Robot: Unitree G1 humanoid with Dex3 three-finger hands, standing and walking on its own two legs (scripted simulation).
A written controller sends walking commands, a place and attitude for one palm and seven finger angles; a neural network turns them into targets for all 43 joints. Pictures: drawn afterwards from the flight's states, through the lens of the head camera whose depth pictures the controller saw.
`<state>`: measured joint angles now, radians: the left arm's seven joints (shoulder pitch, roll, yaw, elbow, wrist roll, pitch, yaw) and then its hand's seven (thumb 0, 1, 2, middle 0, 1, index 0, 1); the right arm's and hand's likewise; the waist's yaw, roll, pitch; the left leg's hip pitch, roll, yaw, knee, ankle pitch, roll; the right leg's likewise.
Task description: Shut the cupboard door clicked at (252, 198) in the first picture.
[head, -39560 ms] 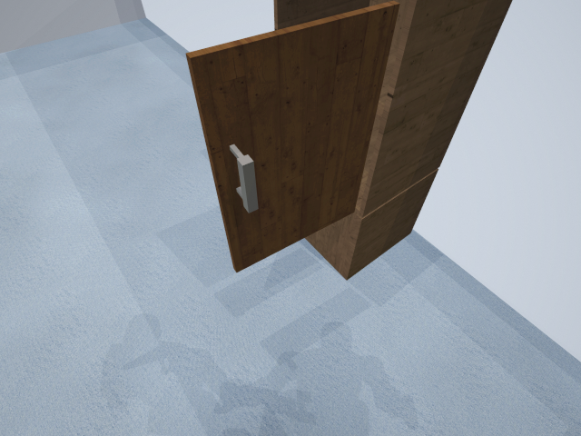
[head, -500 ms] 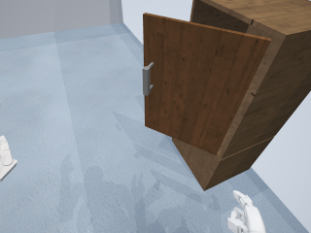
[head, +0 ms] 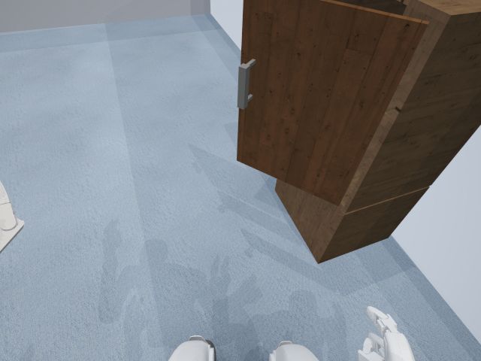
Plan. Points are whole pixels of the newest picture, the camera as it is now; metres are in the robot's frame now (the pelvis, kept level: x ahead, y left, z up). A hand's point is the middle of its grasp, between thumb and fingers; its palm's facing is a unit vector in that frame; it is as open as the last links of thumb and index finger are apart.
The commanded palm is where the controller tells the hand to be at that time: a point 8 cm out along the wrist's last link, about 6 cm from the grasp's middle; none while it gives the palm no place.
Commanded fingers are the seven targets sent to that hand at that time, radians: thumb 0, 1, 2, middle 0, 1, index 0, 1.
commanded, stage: step back with the hand held close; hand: left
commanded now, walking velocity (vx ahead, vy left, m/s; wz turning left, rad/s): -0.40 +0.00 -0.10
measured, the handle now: (247, 84) +0.82 +0.00 +0.03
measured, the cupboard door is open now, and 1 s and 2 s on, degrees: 38 38 38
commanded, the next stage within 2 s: stop stepping back and stand still in 0.10 s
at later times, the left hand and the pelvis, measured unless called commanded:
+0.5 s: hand out of the picture +0.09 +0.30 +0.20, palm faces +0.44 -0.84 -0.32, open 7.4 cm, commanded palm +0.02 +0.33 +0.20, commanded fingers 0.00 0.90 0.90 -0.20 -0.30 -0.20 -0.30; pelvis -0.14 +0.04 +0.02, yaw -3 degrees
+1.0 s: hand out of the picture +0.08 +0.29 +0.18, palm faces +0.38 -0.87 -0.33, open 7.4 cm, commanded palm +0.02 +0.34 +0.20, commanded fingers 0.00 0.90 0.90 -0.20 -0.30 -0.20 -0.30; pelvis -0.15 +0.05 +0.01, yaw -7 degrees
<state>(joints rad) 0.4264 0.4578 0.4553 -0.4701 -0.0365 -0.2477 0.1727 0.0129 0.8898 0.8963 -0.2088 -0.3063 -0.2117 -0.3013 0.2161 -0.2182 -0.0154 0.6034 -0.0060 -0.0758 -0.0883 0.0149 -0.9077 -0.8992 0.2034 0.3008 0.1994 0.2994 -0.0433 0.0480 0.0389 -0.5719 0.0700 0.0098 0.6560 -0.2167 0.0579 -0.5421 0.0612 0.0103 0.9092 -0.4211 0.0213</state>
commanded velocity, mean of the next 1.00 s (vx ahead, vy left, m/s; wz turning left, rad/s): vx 0.08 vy -0.03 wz -0.03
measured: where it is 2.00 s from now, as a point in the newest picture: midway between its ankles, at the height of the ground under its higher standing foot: outside the picture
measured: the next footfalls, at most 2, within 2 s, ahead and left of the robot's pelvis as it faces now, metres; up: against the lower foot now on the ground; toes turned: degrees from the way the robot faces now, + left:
right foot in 0.12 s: -0.03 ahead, -0.13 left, +0.00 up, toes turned +2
left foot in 0.36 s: -0.03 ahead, +0.14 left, +0.00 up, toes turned +2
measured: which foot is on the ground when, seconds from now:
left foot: down 0.00-0.14, up 0.16-0.34, down 0.36-0.68, up 0.70-0.92, down 0.94-1.00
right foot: up 0.00-0.10, down 0.12-0.38, up 0.40-0.66, down 0.68-1.00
